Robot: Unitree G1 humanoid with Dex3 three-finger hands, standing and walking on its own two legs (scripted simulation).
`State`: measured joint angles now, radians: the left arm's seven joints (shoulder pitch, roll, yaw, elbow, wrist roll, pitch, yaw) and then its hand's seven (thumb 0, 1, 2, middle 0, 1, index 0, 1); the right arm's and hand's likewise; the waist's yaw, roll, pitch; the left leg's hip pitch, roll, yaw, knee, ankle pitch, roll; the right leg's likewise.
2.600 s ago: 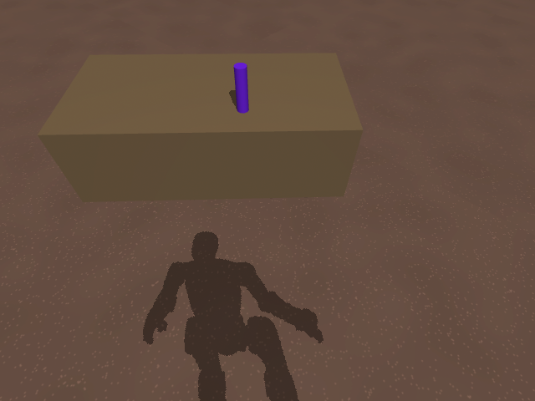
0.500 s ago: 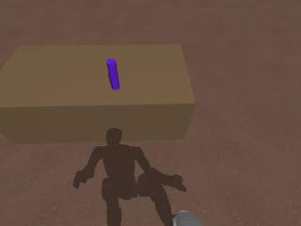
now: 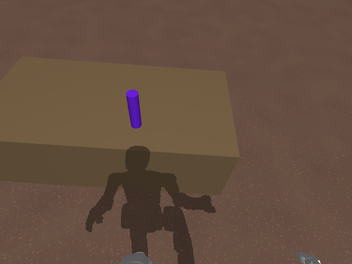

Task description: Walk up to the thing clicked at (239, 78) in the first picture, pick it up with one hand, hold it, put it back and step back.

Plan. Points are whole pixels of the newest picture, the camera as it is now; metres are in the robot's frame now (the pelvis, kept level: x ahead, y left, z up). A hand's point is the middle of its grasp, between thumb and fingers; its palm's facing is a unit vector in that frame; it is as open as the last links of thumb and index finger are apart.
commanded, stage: walk up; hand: left
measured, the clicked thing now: (134, 110) +0.76 +0.20 -0.23
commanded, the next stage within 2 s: none
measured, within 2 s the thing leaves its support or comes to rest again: neither
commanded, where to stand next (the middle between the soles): +0.29 -0.02 m, yaw +1 degrees
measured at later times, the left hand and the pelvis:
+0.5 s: hand (92, 231) +0.20 +0.21 -0.10, palm faces +0.00 -0.90 -0.43, open 7.3 cm; pelvis +0.15 -0.07 +0.01, yaw +1 degrees
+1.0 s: hand (100, 214) +0.26 +0.22 -0.15, palm faces -0.01 -0.93 -0.36, open 7.3 cm; pelvis +0.22 -0.04 +0.01, yaw +1 degrees
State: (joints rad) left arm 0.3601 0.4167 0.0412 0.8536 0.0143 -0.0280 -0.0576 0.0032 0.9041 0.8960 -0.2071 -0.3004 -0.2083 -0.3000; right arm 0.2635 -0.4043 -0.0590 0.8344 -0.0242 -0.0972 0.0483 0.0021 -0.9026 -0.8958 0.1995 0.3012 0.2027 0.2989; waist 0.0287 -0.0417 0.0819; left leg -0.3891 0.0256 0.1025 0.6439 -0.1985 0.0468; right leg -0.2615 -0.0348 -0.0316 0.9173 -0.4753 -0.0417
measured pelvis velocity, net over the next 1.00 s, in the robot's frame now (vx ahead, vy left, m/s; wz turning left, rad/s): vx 0.22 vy -0.04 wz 0.02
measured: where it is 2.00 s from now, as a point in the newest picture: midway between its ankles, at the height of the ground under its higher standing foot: (181, 256)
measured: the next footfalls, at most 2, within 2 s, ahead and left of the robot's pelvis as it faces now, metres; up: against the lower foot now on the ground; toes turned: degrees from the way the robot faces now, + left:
right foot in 0.32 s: +0.26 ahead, -0.18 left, +0.00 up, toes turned -1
left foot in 0.72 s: +0.34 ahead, +0.07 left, +0.00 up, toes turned +3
